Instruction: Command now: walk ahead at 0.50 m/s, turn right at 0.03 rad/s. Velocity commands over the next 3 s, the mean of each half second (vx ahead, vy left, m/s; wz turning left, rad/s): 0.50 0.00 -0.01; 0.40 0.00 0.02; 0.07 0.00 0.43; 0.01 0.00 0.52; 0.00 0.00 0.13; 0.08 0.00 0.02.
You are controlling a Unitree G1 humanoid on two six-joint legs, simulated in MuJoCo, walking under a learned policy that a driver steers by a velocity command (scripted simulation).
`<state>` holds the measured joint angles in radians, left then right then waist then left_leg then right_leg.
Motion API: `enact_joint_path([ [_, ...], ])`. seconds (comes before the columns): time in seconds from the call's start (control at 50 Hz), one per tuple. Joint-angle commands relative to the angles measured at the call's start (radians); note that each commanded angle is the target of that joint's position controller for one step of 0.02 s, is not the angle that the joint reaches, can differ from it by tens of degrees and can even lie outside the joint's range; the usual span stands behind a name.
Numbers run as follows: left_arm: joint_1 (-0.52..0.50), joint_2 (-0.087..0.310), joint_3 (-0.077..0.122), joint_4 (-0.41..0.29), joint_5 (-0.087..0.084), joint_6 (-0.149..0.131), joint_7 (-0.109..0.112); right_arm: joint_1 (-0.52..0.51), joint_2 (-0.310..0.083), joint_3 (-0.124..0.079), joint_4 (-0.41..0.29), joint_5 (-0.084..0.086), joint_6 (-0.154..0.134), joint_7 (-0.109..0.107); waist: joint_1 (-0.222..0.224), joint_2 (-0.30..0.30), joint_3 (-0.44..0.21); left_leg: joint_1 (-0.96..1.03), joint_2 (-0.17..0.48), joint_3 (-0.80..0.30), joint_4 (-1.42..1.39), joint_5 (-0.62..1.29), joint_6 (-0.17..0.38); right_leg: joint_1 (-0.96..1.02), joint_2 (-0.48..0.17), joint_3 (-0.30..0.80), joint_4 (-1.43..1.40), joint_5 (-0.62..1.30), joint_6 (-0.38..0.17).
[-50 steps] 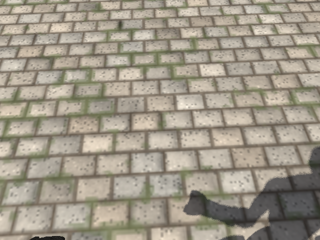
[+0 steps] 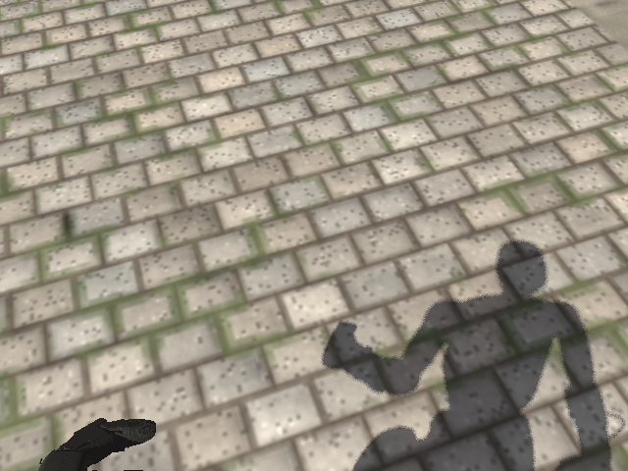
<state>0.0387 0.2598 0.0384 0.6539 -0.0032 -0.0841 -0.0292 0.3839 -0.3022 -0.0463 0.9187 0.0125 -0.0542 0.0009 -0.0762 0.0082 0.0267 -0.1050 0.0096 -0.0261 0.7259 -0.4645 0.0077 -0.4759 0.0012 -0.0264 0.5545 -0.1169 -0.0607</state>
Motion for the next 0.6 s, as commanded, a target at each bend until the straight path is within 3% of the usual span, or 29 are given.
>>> enact_joint_path([
  [0.02, 0.351, 0.189, 0.061, 0.038, -0.005, 0.008, 0.010, -0.031, -0.141, -0.019, -0.108, 0.024, -0.055, 0.013, 0.182, -0.177, -0.250, -0.679, 0.022, -0.079, 0.565, -0.057, 0.025, 0.762, -0.361, 0.625, -0.248, -0.227, -0.226],
  [0.04, 0.282, 0.163, 0.052, 0.030, -0.003, 0.008, 0.011, -0.095, -0.137, -0.018, -0.121, 0.026, -0.058, 0.013, 0.157, -0.116, -0.153, -0.667, 0.070, -0.049, 0.528, 0.037, 0.029, 0.617, -0.315, 0.498, -0.272, -0.179, -0.197],
  [0.06, 0.228, 0.137, 0.043, 0.029, 0.003, 0.007, 0.006, -0.123, -0.124, -0.020, -0.124, 0.011, -0.055, 0.011, 0.128, -0.078, -0.082, -0.635, 0.098, -0.036, 0.466, 0.102, 0.022, 0.488, -0.274, 0.412, -0.308, -0.101, -0.183],
  [0.08, 0.193, 0.115, 0.036, 0.027, 0.010, 0.001, 0.004, -0.110, -0.114, -0.024, -0.118, 0.002, -0.044, 0.008, 0.092, -0.092, -0.056, -0.572, 0.125, -0.044, 0.417, 0.151, 0.015, 0.399, -0.241, 0.350, -0.342, -0.031, -0.170],
  [0.14, 0.180, 0.125, 0.041, 0.048, 0.005, -0.018, 0.002, -0.086, -0.064, -0.015, -0.109, -0.005, -0.015, 0.004, 0.053, -0.098, -0.041, -0.511, 0.134, -0.032, 0.344, 0.228, -0.013, 0.295, -0.216, 0.250, -0.407, 0.088, -0.187],
  [0.2, 0.219, 0.151, 0.048, 0.082, 0.004, -0.021, 0.013, -0.188, -0.054, -0.012, -0.141, -0.014, -0.013, 0.002, 0.071, -0.065, -0.007, -0.566, 0.137, -0.031, 0.174, 0.382, -0.032, 0.304, -0.204, 0.182, -0.432, 0.144, -0.183],
  [0.28, 0.283, 0.176, 0.052, 0.124, -0.006, -0.011, 0.026, -0.332, -0.028, 0.001, -0.175, -0.008, -0.028, 0.018, 0.123, -0.058, 0.022, -0.509, 0.095, 0.005, -0.075, 0.574, -0.028, 0.316, -0.175, 0.105, -0.440, 0.129, -0.146],
  [0.34, 0.344, 0.187, 0.055, 0.165, -0.013, 0.000, 0.029, -0.414, -0.035, 0.004, -0.206, 0.000, -0.034, 0.032, 0.150, -0.055, 0.043, -0.519, 0.077, 0.004, -0.159, 0.576, -0.014, 0.405, -0.212, 0.112, -0.415, 0.121, -0.142],
  [0.4, 0.362, 0.196, 0.060, 0.194, -0.017, 0.018, 0.035, -0.441, -0.055, 0.000, -0.229, 0.001, -0.040, 0.047, 0.139, -0.064, 0.043, -0.529, 0.065, -0.002, -0.215, 0.476, 0.023, 0.518, -0.257, 0.128, -0.349, 0.198, -0.122],
  [0.44, 0.347, 0.209, 0.064, 0.200, -0.017, 0.029, 0.040, -0.377, -0.082, -0.011, -0.216, -0.001, -0.044, 0.049, 0.096, -0.087, 0.000, -0.415, 0.030, 0.032, -0.236, 0.401, 0.052, 0.553, -0.256, 0.121, -0.262, 0.390, -0.100],
  [0.46, 0.330, 0.206, 0.062, 0.200, -0.015, 0.036, 0.042, -0.268, -0.111, -0.029, -0.184, -0.003, -0.044, 0.044, 0.034, -0.083, -0.067, -0.256, -0.003, 0.065, -0.260, 0.404, 0.076, 0.537, -0.218, 0.088, -0.133, 0.540, -0.079],
  [0.48, 0.334, 0.175, 0.047, 0.190, -0.006, 0.039, 0.045, -0.102, -0.165, -0.053, -0.138, -0.008, -0.043, 0.035, -0.031, -0.055, -0.190, 0.009, 0.042, 0.023, -0.224, 0.439, 0.117, 0.424, -0.165, 0.047, 0.080, 0.496, -0.047],
  [0.5, 0.438, 0.077, 0.015, 0.164, 0.003, 0.022, 0.037, 0.022, -0.262, -0.078, -0.120, -0.024, -0.037, 0.027, -0.020, 0.132, -0.355, 0.433, 0.296, -0.373, -0.220, 0.345, 0.263, 0.024, -0.033, -0.013, 0.471, 0.156, 0.029],
  [0.52, 0.438, 0.064, 0.007, 0.183, 0.000, 0.001, 0.033, 0.059, -0.212, -0.066, -0.104, -0.002, -0.029, 0.029, -0.035, 0.251, -0.428, 0.526, 0.381, -0.684, -0.378, 0.203, 0.324, -0.169, 0.060, 0.090, 0.671, -0.448, 0.048],
  [0.54, 0.353, 0.163, 0.034, 0.159, -0.027, -0.016, 0.025, 0.006, -0.160, -0.046, -0.111, 0.004, -0.028, 0.027, -0.041, 0.175, -0.295, 0.430, 0.353, -0.600, -0.414, 0.098, 0.278, -0.273, -0.003, 0.150, 0.753, -0.433, 0.030],
  [0.56, 0.273, 0.171, 0.035, 0.134, -0.041, -0.024, 0.024, -0.067, -0.136, -0.038, -0.127, -0.001, -0.027, 0.024, -0.020, 0.121, -0.180, 0.287, 0.319, -0.472, -0.438, 0.120, 0.246, -0.292, -0.057, 0.115, 0.730, -0.347, 0.018],
  [0.58, 0.229, 0.162, 0.035, 0.125, -0.028, -0.024, 0.028, -0.128, -0.111, -0.031, -0.133, -0.011, -0.029, 0.026, 0.008, 0.063, -0.093, 0.141, 0.282, -0.378, -0.477, 0.194, 0.234, -0.266, -0.095, 0.094, 0.663, -0.270, 0.020],
  [0.6, 0.235, 0.154, 0.041, 0.130, -0.016, -0.015, 0.032, -0.167, -0.080, -0.022, -0.139, -0.021, -0.036, 0.027, 0.044, 0.076, -0.063, 0.044, 0.250, -0.313, -0.506, 0.269, 0.219, -0.204, -0.128, 0.102, 0.603, -0.215, 0.022],
])
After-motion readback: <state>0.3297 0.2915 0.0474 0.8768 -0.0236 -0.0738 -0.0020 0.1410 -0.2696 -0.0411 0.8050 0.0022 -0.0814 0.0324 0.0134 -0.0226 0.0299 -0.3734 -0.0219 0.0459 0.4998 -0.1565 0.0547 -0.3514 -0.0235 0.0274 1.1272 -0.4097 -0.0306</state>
